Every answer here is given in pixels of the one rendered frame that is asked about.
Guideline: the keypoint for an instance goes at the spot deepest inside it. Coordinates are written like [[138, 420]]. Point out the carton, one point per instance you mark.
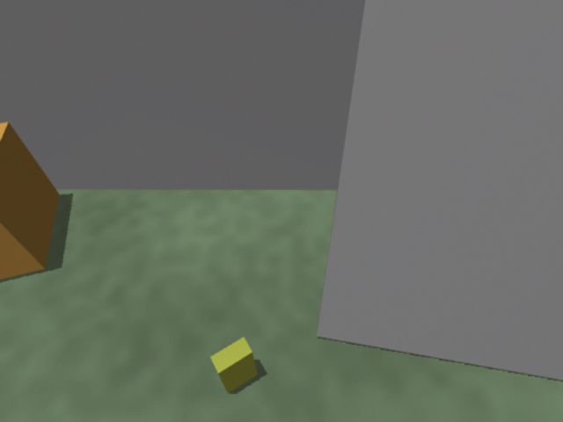
[[235, 364]]

